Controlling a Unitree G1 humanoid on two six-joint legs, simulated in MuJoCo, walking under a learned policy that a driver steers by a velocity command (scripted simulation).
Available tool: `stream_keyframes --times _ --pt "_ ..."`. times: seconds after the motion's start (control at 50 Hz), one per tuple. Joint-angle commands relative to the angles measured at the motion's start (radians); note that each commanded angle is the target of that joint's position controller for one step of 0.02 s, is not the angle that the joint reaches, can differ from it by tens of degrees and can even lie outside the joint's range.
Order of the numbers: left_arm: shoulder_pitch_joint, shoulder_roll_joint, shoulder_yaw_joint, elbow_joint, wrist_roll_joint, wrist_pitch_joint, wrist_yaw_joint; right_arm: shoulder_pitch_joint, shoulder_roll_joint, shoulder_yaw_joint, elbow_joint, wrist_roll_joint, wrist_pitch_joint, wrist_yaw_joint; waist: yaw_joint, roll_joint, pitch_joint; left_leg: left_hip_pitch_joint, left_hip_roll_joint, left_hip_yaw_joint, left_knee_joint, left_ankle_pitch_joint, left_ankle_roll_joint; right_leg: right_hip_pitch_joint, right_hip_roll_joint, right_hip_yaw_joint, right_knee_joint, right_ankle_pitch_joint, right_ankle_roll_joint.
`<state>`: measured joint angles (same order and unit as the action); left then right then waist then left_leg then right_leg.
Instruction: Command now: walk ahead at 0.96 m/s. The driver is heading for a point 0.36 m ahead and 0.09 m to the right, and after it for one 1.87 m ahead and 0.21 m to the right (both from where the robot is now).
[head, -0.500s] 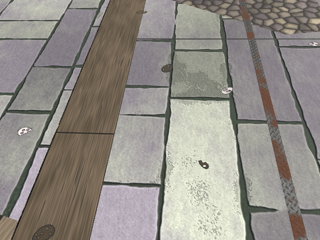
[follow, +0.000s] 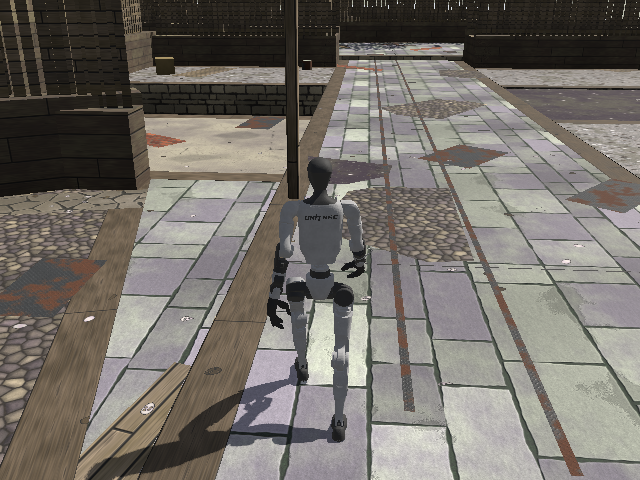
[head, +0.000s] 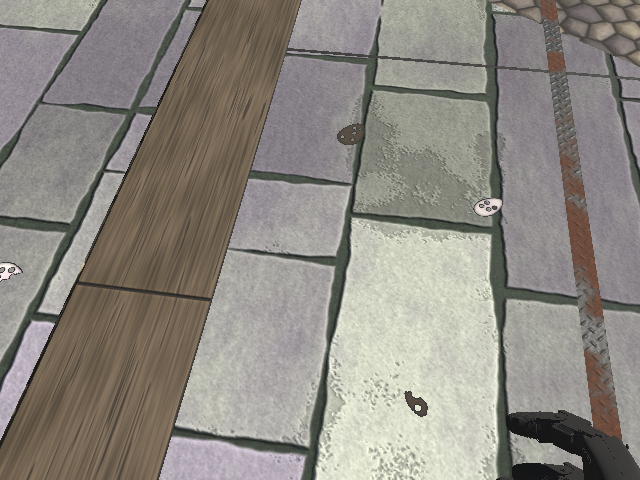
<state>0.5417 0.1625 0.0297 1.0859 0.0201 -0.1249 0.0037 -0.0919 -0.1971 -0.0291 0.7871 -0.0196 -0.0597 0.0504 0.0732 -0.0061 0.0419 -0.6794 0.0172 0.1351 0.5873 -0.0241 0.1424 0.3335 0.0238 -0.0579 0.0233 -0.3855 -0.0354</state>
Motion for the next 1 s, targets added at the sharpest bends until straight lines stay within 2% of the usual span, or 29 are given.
stream_keyframes --times 0.02,0.04,0.06,0.08,0.1,0.12,0.14,0.16,0.2,0.22,0.24,0.26,0.32,0.38,0.42,0.44,0.46,0.48,0.5,0.52,0.54,0.56,0.58,0.62,0.68,0.74,0.86,0.96,1.0 --pt "-0.041 0.251 0.053 -0.038 0.022 0.021 0.025 0.406 -0.172 -0.063 0.063 0.003 -0.009 -0.037 -0.284 -0.136 -0.175 0.566 -0.116 0.028 -0.035 -0.142 0.054 -0.193 -0.242 -0.033 0.658 1.378 -0.100" --pt "-0.056 0.212 0.048 -0.057 0.023 0.023 0.022 0.593 -0.239 -0.088 0.107 -0.019 -0.010 -0.052 -0.346 -0.096 -0.283 0.861 0.028 -0.138 -0.001 -0.351 0.081 -0.436 -0.196 -0.018 0.995 1.079 -0.104" --pt "0.054 0.017 0.009 -0.098 -0.025 0.013 -0.017 0.602 -0.318 -0.107 0.119 -0.054 -0.018 -0.050 -0.198 0.221 -0.389 1.151 0.342 -0.730 -0.144 -0.762 0.203 -0.891 0.002 0.044 1.405 0.062 -0.072" --pt "-0.036 0.120 0.030 -0.120 -0.039 -0.009 -0.019 0.568 -0.267 -0.104 0.125 -0.025 -0.014 -0.032 -0.215 0.176 -0.399 1.111 0.343 -1.019 -0.360 -0.847 0.187 -1.016 0.030 0.176 1.500 -0.010 -0.106" --pt "-0.164 0.148 0.036 -0.163 -0.044 -0.009 -0.007 0.446 -0.211 -0.091 0.124 -0.030 -0.028 -0.030 -0.171 0.104 -0.195 0.952 0.319 -0.797 -0.359 -0.709 0.141 -1.091 -0.047 0.157 1.490 0.111 -0.120" --pt "-0.200 0.138 0.030 -0.168 -0.032 -0.007 -0.007 0.405 -0.136 -0.073 0.126 -0.027 -0.042 -0.025 -0.145 -0.025 -0.133 0.788 0.302 -0.650 -0.369 -0.550 0.112 -1.040 -0.092 0.151 1.424 0.173 -0.125" --pt "-0.207 0.111 0.027 -0.164 -0.020 0.005 -0.014 0.381 -0.099 -0.062 0.138 -0.030 -0.051 -0.029 -0.104 -0.046 -0.079 0.656 0.267 -0.537 -0.390 -0.471 0.073 -0.986 -0.121 0.158 1.376 0.188 -0.123" --pt "-0.179 0.084 0.022 -0.167 -0.001 0.025 -0.026 0.384 -0.064 -0.047 0.158 -0.026 -0.058 -0.034 -0.058 -0.020 -0.050 0.552 0.237 -0.443 -0.417 -0.438 0.037 -0.934 -0.139 0.165 1.339 0.196 -0.113" --pt "-0.181 0.057 0.017 -0.173 0.007 0.060 -0.035 0.403 -0.053 -0.034 0.180 -0.004 -0.081 -0.039 -0.024 -0.002 0.038 0.446 0.224 -0.289 -0.445 -0.113 0.012 -0.911 -0.159 0.150 1.280 0.185 -0.078" --pt "-0.212 0.060 0.018 -0.183 0.006 0.074 -0.035 0.408 -0.057 -0.032 0.188 0.009 -0.088 -0.042 -0.014 0.000 0.068 0.435 0.188 -0.171 -0.427 0.169 -0.023 -0.932 -0.152 0.121 1.258 0.201 -0.068" --pt "-0.251 0.054 0.014 -0.218 0.006 0.080 -0.036 0.416 -0.083 -0.033 0.185 0.008 -0.096 -0.040 -0.005 0.037 0.077 0.413 0.192 -0.088 -0.414 0.414 -0.035 -0.932 -0.143 0.077 1.188 0.236 -0.057" --pt "-0.302 0.057 0.009 -0.242 0.004 0.079 -0.039 0.410 -0.075 -0.029 0.182 0.009 -0.099 -0.039 -0.005 0.047 0.092 0.399 0.150 -0.009 -0.411 0.553 -0.060 -0.925 -0.125 0.031 1.102 0.293 -0.053" --pt "-0.405 0.045 -0.006 -0.267 -0.006 0.065 -0.057 0.414 -0.085 -0.023 0.170 0.022 -0.099 -0.058 -0.035 0.044 0.093 0.394 0.069 0.129 -0.352 0.546 -0.091 -0.805 -0.046 -0.105 0.734 0.532 -0.046" --pt "-0.335 0.089 0.005 -0.247 0.012 0.068 -0.064 0.440 -0.165 -0.040 0.150 0.037 -0.096 -0.091 -0.017 0.094 -0.019 0.543 0.118 0.141 -0.178 0.776 -0.126 -0.669 0.044 -0.174 0.615 0.596 -0.077" --pt "-0.138 0.169 0.039 -0.208 0.025 0.073 -0.052 0.393 -0.203 -0.057 0.123 0.037 -0.073 -0.105 0.078 0.128 -0.128 0.552 0.170 0.122 0.104 0.850 -0.145 -0.480 0.079 -0.130 0.617 0.502 -0.130" --pt "0.003 0.213 0.063 -0.172 0.024 0.070 -0.038 0.339 -0.213 -0.067 0.101 0.035 -0.057 -0.103 0.152 0.108 -0.182 0.524 0.173 0.097 0.356 0.690 -0.151 -0.372 0.062 -0.068 0.554 0.516 -0.165" --pt "0.000 0.242 0.082 -0.165 0.006 0.064 -0.016 0.309 -0.184 -0.070 0.100 0.037 -0.040 -0.089 0.164 -0.018 -0.139 0.426 0.035 0.115 0.708 -0.005 -0.160 -0.329 -0.004 0.020 0.427 0.680 -0.206" --pt "-0.102 0.321 0.092 -0.191 0.005 0.071 -0.013 0.423 -0.071 -0.049 0.056 0.011 -0.029 -0.085 -0.003 -0.177 -0.093 0.125 -0.090 0.057 1.023 -0.623 -0.190 -0.229 -0.177 0.303 0.616 1.561 -0.283" --pt "-0.126 0.374 0.107 -0.235 0.004 0.079 -0.018 0.537 -0.065 -0.033 0.010 0.021 -0.021 -0.087 -0.034 -0.151 -0.357 0.025 -0.083 -0.163 1.113 -0.567 -0.201 -0.062 -0.348 0.617 0.483 1.511 -0.465" --pt "-0.243 0.326 0.107 -0.297 -0.007 0.098 -0.009 0.532 -0.098 -0.027 0.015 0.005 -0.014 -0.089 -0.058 -0.006 -0.345 0.012 -0.035 -0.207 1.065 -0.490 -0.190 -0.164 -0.358 0.705 0.374 1.057 -0.474" --pt "-0.297 0.254 0.088 -0.316 -0.018 0.111 -0.001 0.452 -0.134 -0.035 0.006 -0.012 -0.007 -0.085 -0.072 0.095 -0.215 -0.001 -0.004 -0.212 0.967 -0.458 -0.191 -0.320 -0.306 0.669 0.300 0.747 -0.430" --pt "-0.306 0.214 0.076 -0.312 -0.023 0.115 0.003 0.377 -0.142 -0.040 -0.014 -0.028 0.003 -0.085 -0.085 0.143 -0.136 0.008 0.018 -0.217 0.876 -0.448 -0.197 -0.428 -0.249 0.612 0.270 0.654 -0.379" --pt "-0.289 0.209 0.075 -0.311 -0.024 0.113 0.006 0.354 -0.143 -0.040 -0.033 -0.033 0.025 -0.087 -0.090 0.121 -0.109 0.054 0.037 -0.219 0.786 -0.424 -0.203 -0.502 -0.216 0.551 0.274 0.707 -0.340" --pt "-0.264 0.230 0.080 -0.303 -0.020 0.107 0.006 0.325 -0.123 -0.032 -0.054 -0.030 0.064 -0.092 -0.092 0.102 -0.111 0.118 0.052 -0.210 0.669 -0.386 -0.216 -0.579 -0.144 0.469 0.296 0.788 -0.261" --pt "-0.244 0.279 0.098 -0.324 -0.018 0.111 0.011 0.292 -0.122 -0.027 -0.086 -0.021 0.082 -0.090 -0.077 0.039 -0.175 0.090 0.053 -0.209 0.581 -0.295 -0.221 -0.523 -0.097 0.443 0.338 0.813 -0.161" --pt "-0.216 0.271 0.097 -0.337 -0.026 0.129 0.017 0.248 -0.143 -0.032 -0.108 -0.018 0.099 -0.092 -0.046 -0.031 -0.177 0.045 0.057 -0.210 0.530 -0.225 -0.217 -0.478 -0.078 0.450 0.331 0.682 -0.086" --pt "-0.192 0.257 0.086 -0.357 -0.009 0.152 0.021 0.193 -0.167 -0.037 -0.131 -0.008 0.107 -0.088 -0.007 -0.091 -0.112 -0.005 0.045 -0.226 0.431 -0.238 -0.205 -0.397 -0.104 0.524 0.294 0.455 -0.095" --pt "-0.240 0.176 0.032 -0.352 0.022 0.139 0.025 0.253 -0.133 -0.016 -0.091 0.008 0.102 -0.070 -0.020 -0.093 -0.107 0.239 0.032 -0.189 0.217 -0.303 -0.171 -0.465 -0.133 0.415 0.273 0.480 -0.139" --pt "-0.251 0.231 0.039 -0.347 0.031 0.140 0.024 0.264 -0.168 -0.023 -0.090 0.020 0.105 -0.063 -0.021 -0.111 -0.076 0.317 -0.012 -0.162 0.165 -0.368 -0.150 -0.505 -0.146 0.397 0.288 0.472 -0.166"
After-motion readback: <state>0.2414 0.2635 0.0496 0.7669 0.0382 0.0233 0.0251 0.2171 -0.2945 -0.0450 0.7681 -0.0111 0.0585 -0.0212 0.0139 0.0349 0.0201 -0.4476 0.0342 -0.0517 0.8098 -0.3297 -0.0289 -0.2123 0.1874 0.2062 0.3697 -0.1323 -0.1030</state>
